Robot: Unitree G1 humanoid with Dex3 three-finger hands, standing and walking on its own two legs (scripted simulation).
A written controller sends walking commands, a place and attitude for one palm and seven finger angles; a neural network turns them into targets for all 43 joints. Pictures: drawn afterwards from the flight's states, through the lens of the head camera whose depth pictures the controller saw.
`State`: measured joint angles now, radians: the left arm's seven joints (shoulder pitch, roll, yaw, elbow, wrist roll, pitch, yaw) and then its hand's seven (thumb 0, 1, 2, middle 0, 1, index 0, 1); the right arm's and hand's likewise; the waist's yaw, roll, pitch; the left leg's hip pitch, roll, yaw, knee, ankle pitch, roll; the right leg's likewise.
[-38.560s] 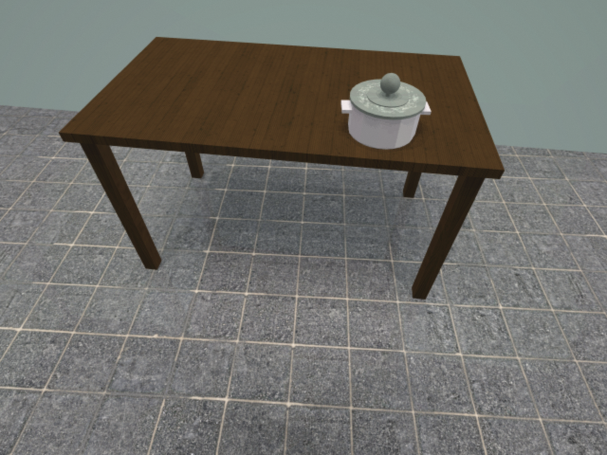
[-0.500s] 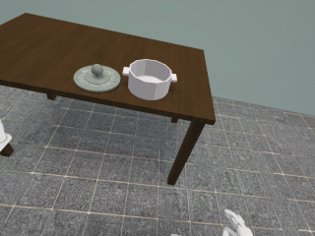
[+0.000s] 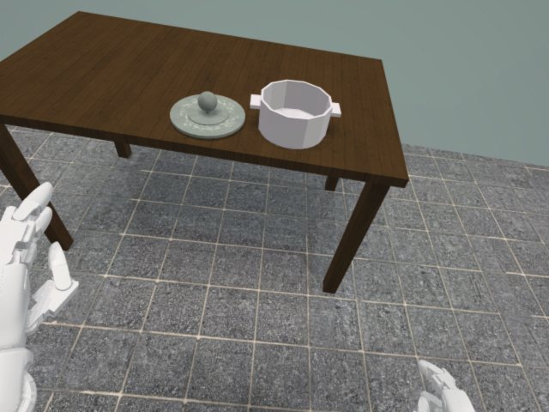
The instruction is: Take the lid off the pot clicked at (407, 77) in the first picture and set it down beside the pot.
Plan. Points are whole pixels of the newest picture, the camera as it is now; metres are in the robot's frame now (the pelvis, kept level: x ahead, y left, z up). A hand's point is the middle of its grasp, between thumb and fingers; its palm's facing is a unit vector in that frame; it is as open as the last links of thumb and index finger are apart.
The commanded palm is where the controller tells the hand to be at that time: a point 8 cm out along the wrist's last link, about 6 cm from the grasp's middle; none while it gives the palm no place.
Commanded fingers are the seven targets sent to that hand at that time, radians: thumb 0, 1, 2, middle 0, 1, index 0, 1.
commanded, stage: stop stepping back and stand still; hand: left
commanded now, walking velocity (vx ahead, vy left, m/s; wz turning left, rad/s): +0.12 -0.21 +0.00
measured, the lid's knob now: (207, 101) +0.83 +0.20 -0.01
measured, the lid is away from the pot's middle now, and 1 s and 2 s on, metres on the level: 0.23 0.23 0.23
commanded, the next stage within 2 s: let the arm hang, fingers relaxed in 0.26 s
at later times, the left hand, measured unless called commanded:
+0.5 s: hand out of the picture +0.14 +0.16 -0.13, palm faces -0.09 -0.98 -0.20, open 7.2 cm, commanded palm none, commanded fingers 0.00 0.90 0.90 -0.20 -0.30 -0.20 -0.30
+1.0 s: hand (191, 393) +0.18 +0.13 -0.14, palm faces +0.06 -0.97 -0.22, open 7.2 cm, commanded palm none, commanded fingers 0.00 0.90 0.90 -0.20 -0.30 -0.20 -0.30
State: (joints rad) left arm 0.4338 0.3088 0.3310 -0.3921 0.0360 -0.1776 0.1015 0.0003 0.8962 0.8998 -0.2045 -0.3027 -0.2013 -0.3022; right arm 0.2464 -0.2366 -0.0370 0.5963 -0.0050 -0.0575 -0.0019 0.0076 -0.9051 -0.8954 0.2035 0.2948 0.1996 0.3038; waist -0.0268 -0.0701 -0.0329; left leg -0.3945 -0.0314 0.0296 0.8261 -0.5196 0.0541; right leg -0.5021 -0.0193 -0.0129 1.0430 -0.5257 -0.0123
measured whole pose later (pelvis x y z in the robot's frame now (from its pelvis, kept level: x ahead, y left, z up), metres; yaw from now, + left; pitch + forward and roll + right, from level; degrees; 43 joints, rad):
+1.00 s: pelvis +0.15 -0.05 +0.03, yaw +1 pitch +2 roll +0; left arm 0.26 0.15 0.04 1.03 0.01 -0.02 0.04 0.00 0.94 0.90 -0.20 -0.30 -0.20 -0.30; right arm 0.26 -0.15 -0.05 1.03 -0.01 0.00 -0.03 0.01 -0.94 -0.89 0.20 0.29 0.20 0.30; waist -0.01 0.01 0.00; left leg -0.20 0.03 0.04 0.54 -0.38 -0.01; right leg -0.15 0.01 -0.03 0.50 -0.39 -0.01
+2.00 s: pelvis +0.27 -0.01 +0.02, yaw +2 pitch +4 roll -4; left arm 0.20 0.14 0.05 1.01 0.00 -0.01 0.05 0.00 0.91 0.90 -0.20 -0.30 -0.19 -0.30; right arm 0.40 -0.09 -0.03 1.15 0.00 0.02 -0.05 0.00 -0.91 -0.89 0.21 0.29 0.20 0.30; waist -0.03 0.04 0.06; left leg -0.04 0.04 0.04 0.56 -0.50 0.02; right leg -0.22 0.01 -0.07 0.57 -0.41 0.02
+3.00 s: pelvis +0.52 +0.06 +0.03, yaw +4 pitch +0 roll -2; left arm 0.08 0.14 0.02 0.95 0.02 -0.01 0.04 0.00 0.91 0.90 -0.20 -0.30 -0.19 -0.30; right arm 0.35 -0.11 -0.04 1.07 0.00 0.03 -0.04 0.00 -0.91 -0.89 0.21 0.29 0.20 0.30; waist -0.09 0.04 0.10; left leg -0.20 0.01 0.01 0.71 -0.51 0.00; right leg -0.25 0.01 -0.04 0.53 -0.29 0.00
